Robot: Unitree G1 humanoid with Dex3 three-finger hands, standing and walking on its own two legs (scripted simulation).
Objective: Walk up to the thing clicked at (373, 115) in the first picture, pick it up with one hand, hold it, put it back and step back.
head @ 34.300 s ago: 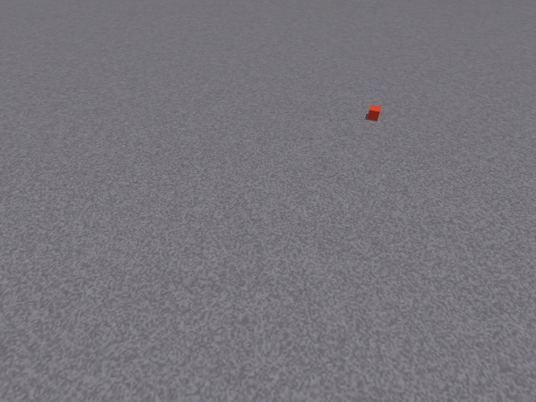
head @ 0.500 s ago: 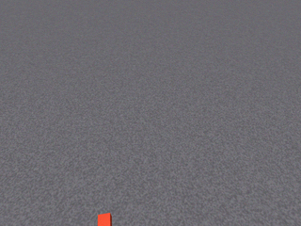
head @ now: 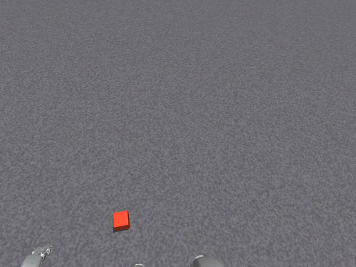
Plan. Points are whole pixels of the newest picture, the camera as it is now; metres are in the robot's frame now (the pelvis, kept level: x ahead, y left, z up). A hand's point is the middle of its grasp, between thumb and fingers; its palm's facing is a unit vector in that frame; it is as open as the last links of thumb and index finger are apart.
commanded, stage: step back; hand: left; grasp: from above
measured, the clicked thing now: (121, 220) +0.42 +0.24 -0.72
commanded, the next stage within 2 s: none
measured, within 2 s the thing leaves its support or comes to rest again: neither
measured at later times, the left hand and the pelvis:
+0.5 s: hand out of the picture -0.02 +0.25 -0.13, palm faces +0.00 -0.91 -0.41, open 7.4 cm; pelvis -0.12 -0.01 +0.00, yaw +0 degrees
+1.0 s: hand out of the picture -0.19 +0.23 -0.15, palm faces -0.06 -0.92 -0.40, open 7.4 cm; pelvis -0.28 -0.03 -0.01, yaw -4 degrees
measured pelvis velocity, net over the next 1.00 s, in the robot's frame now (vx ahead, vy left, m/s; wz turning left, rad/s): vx -0.28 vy -0.03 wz -0.06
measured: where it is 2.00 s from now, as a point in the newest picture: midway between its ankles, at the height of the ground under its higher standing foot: outside the picture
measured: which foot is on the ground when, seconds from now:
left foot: down 0.00-0.24, up 0.26-0.54, down 0.56-0.96, up 0.98-1.00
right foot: up 0.00-0.18, down 0.20-0.58, up 0.60-0.90, down 0.92-1.00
